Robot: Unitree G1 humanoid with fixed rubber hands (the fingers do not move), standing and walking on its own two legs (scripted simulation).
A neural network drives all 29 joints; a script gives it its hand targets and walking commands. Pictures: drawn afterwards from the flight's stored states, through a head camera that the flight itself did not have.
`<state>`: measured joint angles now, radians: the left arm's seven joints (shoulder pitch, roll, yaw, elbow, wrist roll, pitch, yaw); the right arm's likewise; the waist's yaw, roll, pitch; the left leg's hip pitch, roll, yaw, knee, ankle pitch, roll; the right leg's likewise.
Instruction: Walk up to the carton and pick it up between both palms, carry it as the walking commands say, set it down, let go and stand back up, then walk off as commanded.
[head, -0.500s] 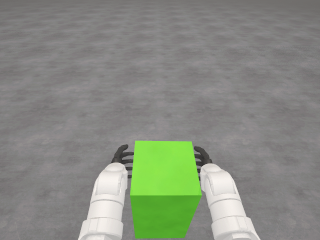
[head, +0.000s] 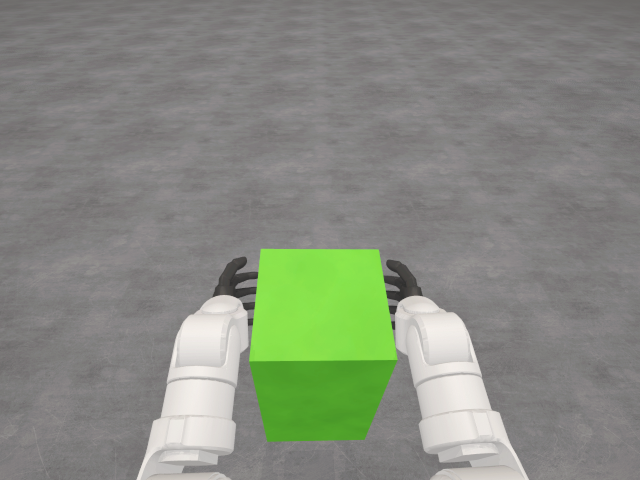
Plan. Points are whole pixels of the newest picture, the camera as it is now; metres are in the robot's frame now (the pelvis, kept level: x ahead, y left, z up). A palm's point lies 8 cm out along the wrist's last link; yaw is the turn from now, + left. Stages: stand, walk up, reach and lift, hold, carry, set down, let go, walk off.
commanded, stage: carry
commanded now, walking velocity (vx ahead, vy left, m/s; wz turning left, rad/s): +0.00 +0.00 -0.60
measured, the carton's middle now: (318, 354) +0.30 +0.02 +0.02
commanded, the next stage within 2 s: none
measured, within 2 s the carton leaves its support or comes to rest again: neither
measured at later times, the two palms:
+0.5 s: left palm (305, 273) +0.35 +0.04 +0.13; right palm (495, 315) +0.30 -0.19 +0.11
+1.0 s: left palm (413, 325) +0.29 -0.09 +0.10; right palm (639, 433) +0.17 -0.30 +0.10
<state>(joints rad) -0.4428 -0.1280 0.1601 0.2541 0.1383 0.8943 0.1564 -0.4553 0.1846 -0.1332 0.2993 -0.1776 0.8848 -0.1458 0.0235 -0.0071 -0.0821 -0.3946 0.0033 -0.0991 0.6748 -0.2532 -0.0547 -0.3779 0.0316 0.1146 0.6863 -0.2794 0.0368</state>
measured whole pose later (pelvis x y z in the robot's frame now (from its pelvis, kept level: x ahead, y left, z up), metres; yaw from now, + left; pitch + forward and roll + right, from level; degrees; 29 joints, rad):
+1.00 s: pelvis -0.13 -0.03 -0.01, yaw -30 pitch +3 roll +1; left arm -0.83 -0.06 0.27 0.09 0.03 1.20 0.23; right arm -0.78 0.18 -0.24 0.07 -0.11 1.18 -0.24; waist 0.04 -0.03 0.14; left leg -0.45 0.12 0.18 0.77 -0.36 -0.01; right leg -0.55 0.03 -0.08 0.75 -0.32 -0.02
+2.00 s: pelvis -0.35 +0.05 -0.01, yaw -64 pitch +1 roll +0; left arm -0.87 -0.03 0.23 0.24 0.03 1.20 0.22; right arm -0.79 0.16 -0.25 0.17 -0.11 1.20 -0.23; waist 0.05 -0.01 0.08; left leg -0.48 0.23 0.19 0.80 -0.34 -0.07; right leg -0.52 0.02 -0.10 0.71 -0.17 -0.06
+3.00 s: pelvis -0.53 +0.23 -0.01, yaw -94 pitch +1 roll -1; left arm -0.86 -0.04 0.24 0.29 0.04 1.19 0.22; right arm -0.76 0.15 -0.24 0.20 -0.10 1.21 -0.23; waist 0.04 0.00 0.03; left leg -0.48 0.20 0.13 0.85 -0.47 -0.10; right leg -0.50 0.03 -0.10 0.70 -0.20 -0.07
